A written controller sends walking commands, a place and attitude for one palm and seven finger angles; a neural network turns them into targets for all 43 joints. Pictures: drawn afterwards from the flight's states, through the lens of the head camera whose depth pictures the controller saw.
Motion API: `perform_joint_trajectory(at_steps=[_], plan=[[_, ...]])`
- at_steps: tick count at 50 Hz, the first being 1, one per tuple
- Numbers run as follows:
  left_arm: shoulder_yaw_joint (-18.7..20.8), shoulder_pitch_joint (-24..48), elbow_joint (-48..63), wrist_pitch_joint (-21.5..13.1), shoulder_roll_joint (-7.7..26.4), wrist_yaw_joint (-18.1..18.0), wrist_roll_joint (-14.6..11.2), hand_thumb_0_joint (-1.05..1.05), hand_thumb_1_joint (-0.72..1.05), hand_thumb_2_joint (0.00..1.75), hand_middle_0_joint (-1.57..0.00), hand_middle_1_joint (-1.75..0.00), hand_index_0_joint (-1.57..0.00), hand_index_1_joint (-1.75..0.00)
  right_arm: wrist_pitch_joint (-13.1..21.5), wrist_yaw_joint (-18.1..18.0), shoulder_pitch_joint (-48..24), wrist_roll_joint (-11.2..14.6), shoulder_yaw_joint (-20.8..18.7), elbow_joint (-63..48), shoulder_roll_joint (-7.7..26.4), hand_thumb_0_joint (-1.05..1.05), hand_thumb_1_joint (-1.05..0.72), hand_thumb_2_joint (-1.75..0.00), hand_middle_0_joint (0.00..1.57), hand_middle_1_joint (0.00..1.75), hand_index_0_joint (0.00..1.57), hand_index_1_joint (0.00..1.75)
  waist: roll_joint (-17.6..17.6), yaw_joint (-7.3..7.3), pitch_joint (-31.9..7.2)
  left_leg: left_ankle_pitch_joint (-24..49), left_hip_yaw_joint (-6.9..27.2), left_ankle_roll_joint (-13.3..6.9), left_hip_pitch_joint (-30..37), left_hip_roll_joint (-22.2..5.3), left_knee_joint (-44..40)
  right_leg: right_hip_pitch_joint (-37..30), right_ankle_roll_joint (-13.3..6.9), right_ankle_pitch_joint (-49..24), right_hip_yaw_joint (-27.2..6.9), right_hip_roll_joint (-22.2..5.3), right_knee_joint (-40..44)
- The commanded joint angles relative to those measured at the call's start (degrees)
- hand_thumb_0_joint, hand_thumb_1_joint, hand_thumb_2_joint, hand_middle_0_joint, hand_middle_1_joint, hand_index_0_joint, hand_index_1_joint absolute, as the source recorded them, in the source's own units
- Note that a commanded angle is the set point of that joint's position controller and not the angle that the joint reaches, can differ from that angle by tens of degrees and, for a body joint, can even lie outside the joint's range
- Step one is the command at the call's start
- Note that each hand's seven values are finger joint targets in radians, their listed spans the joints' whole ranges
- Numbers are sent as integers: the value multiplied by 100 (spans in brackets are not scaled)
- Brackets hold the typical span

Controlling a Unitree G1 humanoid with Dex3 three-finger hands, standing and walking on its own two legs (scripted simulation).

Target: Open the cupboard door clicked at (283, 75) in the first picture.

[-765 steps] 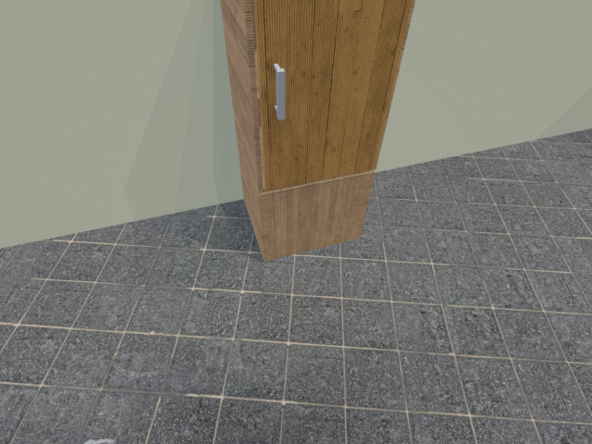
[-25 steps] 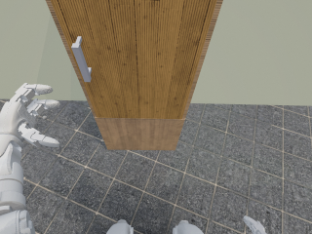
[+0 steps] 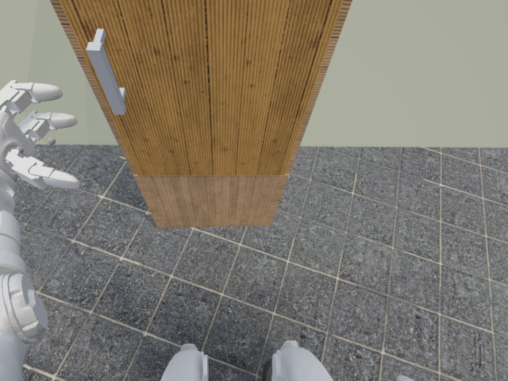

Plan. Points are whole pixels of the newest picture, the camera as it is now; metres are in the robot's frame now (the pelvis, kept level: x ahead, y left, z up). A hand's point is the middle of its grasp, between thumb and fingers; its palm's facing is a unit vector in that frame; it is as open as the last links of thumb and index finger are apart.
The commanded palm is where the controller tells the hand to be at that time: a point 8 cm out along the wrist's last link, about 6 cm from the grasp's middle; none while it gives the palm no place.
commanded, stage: move the hooked fingers beside the handle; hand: left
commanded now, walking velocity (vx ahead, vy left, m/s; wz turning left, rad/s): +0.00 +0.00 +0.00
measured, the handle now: (110, 74) +0.59 +0.23 +0.08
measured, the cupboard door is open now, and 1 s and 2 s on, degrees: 0 0 0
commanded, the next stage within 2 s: slide the fingers in behind the handle in 1.34 s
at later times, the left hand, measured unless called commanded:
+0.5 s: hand (62, 97) +0.53 +0.29 +0.08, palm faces +0.01 -1.00 -0.02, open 14.0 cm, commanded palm +0.52 +0.33 +0.08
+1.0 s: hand (58, 96) +0.54 +0.30 +0.07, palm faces +0.02 -1.00 -0.01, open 14.0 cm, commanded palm +0.53 +0.33 +0.07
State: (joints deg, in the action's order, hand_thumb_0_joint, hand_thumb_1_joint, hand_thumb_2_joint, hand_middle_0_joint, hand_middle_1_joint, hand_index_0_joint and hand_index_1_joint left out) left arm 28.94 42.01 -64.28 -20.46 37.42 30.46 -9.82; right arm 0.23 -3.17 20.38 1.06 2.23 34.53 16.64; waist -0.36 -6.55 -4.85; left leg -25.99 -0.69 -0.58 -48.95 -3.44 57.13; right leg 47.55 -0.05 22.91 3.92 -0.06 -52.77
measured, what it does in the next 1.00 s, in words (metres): stands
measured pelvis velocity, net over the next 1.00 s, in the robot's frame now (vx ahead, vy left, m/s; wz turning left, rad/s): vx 0.02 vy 0.02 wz -0.04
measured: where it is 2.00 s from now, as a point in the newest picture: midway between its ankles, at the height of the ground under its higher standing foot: outside the picture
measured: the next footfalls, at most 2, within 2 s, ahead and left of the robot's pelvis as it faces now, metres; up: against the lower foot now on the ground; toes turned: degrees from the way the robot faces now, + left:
none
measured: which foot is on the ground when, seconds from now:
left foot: down 0.00-1.00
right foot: down 0.00-1.00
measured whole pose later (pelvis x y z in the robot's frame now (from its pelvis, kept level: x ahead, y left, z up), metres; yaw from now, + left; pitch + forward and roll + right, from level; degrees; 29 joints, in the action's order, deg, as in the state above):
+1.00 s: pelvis +0.02 +0.02 -0.01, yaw -2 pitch +26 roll -6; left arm 32.8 56.3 -70.7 -16.0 49.3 29.6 -3.9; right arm -6.9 -0.9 24.1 -0.6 4.3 33.3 15.7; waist 0.5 -12.2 -4.4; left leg -28.3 0.2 -1.5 -58.3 -4.8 60.7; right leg 55.1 1.0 22.9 4.4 1.4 -52.4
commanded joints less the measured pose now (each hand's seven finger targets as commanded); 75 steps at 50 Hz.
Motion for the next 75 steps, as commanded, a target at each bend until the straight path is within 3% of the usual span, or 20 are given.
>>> perform_joint_trajectory(at_steps=[1,6,8,13,16,21,27,30,31,36,40,44,55,57,59,61,65,68,72,75], plan=[[308,2496,1001,-384,1930,-100,-99,0,-50,30,-30,-120,-30,-120,60,-75,817,-18,-363,-339,1090,0,-90,-90,20,30,20,30,942,-92,-2424,2108,310,-85,1711,159,-645,-736,-114,-1414,-189,248,445],[265,2879,964,-362,2079,-174,69,0,-50,30,-30,-120,-30,-120,-48,-55,957,-58,-348,-297,1108,0,-90,-90,20,30,20,30,1235,-151,-2646,2315,363,-61,1899,125,-578,-553,-114,-1424,-162,259,393],[378,2919,709,-296,2240,-198,83,0,-50,30,-30,-120,-30,-120,-100,-49,1013,-60,-337,-275,1130,0,-90,-90,20,30,20,30,966,-218,-2565,2267,353,-91,1663,117,-523,-593,-89,-1471,-165,271,404],[378,3291,379,-180,2631,-201,309,0,-50,30,-30,-120,-30,-120,-219,-65,1125,-75,-267,-298,1166,0,-90,-90,20,30,20,30,1086,-338,-2422,2052,340,-131,1302,128,-455,-514,-79,-1377,-203,272,386],[454,3486,638,-267,2719,-196,299,0,-50,30,-30,-120,-30,-120,-269,-37,1258,-121,-283,-281,1181,0,-90,-90,20,30,20,30,1431,-333,-2941,2575,408,-84,1812,81,-369,-395,-94,-1568,-163,301,311],[372,3763,122,-49,2848,-152,402,0,-50,30,-30,-120,-30,-120,-387,-48,1390,-119,-223,-224,1220,0,-90,-90,20,30,20,30,1249,-529,-2604,2498,451,-114,1525,53,-303,-174,-68,-1519,-127,314,321],[460,4253,70,14,3216,-227,568,0,-50,30,-30,-120,-30,-120,-473,-24,1542,-164,-165,-209,1236,0,-90,-90,20,30,20,30,1512,-642,-2779,2677,501,-105,1547,25,-139,27,-72,-1535,-100,344,262],[387,3985,28,67,3082,-203,574,0,-50,30,-30,-120,-30,-120,-497,-6,1585,-176,-152,-284,1224,0,-90,-90,20,30,20,30,1621,-603,-2900,2831,479,-114,1579,36,-127,-14,-89,-1678,-92,344,225],[584,3858,66,79,3339,-200,588,0,-50,30,-30,-120,-30,-120,-520,2,1609,-183,-164,-280,1247,0,-90,-90,20,30,20,30,1575,-535,-3024,2944,478,-100,1604,16,-121,-124,-82,-1768,-82,353,211],[799,3741,345,94,3572,-150,578,0,-50,30,-30,-120,-30,-120,-597,51,1652,-197,-196,-354,1254,0,-90,-90,20,30,20,30,1617,-468,-3197,3151,469,-106,1641,4,-102,-252,-79,-1936,-67,385,181],[868,3658,709,-9,3447,-132,477,0,-50,30,-30,-120,-30,-120,-618,109,1671,-208,-251,-337,1227,0,-90,-90,20,30,20,30,1801,-449,-3349,3612,498,-84,2035,-23,-59,-177,-101,-2116,-50,417,190],[577,3639,564,76,3054,-102,452,0,-50,30,-30,-120,-30,-120,-657,137,1645,-183,-237,-271,1198,0,-90,-90,20,30,20,30,1752,-546,-2975,3417,512,-85,2030,-27,-128,29,-72,-1892,-8,430,293],[424,3506,823,-39,2644,-180,323,0,-50,30,-30,-120,-30,-120,-683,149,1575,-195,-280,-275,1152,0,-90,-90,20,30,20,30,1799,-505,-2965,3844,572,-18,2433,-40,-170,81,-114,-1970,33,435,330],[509,3380,792,-42,2711,-207,311,0,-50,30,-30,-120,-30,-120,-677,158,1533,-189,-294,-306,1161,0,-90,-90,20,30,20,30,1603,-469,-3023,3682,530,-37,2290,-20,-190,-119,-94,-2007,8,433,349],[258,3393,559,6,2442,-220,338,0,-50,30,-30,-120,-30,-120,-678,161,1446,-161,-254,-323,1131,0,-90,-90,20,30,20,30,1503,-535,-2633,3207,473,-66,2017,14,-235,-33,-82,-1799,4,424,392],[544,3507,541,-28,2859,-267,363,0,-50,30,-30,-120,-30,-120,-653,118,1449,-168,-262,-337,1186,0,-90,-90,20,30,20,30,1426,-515,-2681,3078,456,-86,1844,25,-230,-204,-90,-1876,-32,413,360],[574,3660,728,-178,2991,-299,428,0,-50,30,-30,-120,-30,-120,-618,96,1438,-176,-253,-348,1171,0,-90,-90,20,30,20,30,1617,-472,-2932,3148,466,-72,1928,38,-176,-267,-120,-1921,-56,405,275],[318,3636,553,-178,2645,-231,392,0,-50,30,-30,-120,-30,-120,-617,114,1398,-156,-232,-299,1138,0,-90,-90,20,30,20,30,1625,-538,-2822,3068,470,-58,1980,31,-181,-110,-96,-1799,-48,410,329],[454,3607,301,-44,2898,-172,390,0,-50,30,-30,-120,-30,-120,-606,66,1406,-140,-212,-310,1183,0,-90,-90,20,30,20,30,1408,-536,-2736,2786,446,-110,1612,51,-186,-257,-78,-1796,-78,394,318],[275,3725,557,-89,2633,-164,351,0,-50,30,-30,-120,-30,-120,-596,81,1432,-148,-212,-303,1151,0,-90,-90,20,30,20,30,1641,-541,-2827,2867,470,-88,1841,47,-191,-122,-111,-1748,-46,392,299]])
